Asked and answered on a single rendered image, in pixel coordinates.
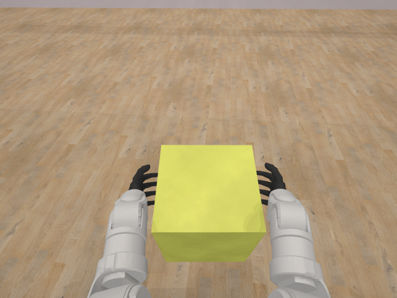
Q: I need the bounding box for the robot right forearm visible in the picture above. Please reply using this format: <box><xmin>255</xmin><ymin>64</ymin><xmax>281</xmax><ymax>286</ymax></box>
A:
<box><xmin>267</xmin><ymin>189</ymin><xmax>331</xmax><ymax>298</ymax></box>

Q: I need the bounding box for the robot left forearm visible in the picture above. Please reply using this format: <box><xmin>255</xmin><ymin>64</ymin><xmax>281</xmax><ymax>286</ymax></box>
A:
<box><xmin>87</xmin><ymin>189</ymin><xmax>148</xmax><ymax>298</ymax></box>

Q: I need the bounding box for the robot right hand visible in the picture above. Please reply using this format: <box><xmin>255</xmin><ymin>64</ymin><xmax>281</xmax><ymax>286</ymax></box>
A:
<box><xmin>256</xmin><ymin>163</ymin><xmax>286</xmax><ymax>206</ymax></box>

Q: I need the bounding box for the robot left hand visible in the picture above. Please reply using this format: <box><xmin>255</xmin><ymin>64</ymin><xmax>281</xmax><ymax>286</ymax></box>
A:
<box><xmin>129</xmin><ymin>165</ymin><xmax>158</xmax><ymax>206</ymax></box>

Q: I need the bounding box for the carton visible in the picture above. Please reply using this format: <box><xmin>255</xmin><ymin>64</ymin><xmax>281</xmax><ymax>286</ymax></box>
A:
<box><xmin>151</xmin><ymin>145</ymin><xmax>266</xmax><ymax>262</ymax></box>

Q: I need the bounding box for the robot left upper arm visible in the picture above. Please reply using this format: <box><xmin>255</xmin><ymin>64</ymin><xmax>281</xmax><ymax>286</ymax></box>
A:
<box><xmin>90</xmin><ymin>283</ymin><xmax>151</xmax><ymax>298</ymax></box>

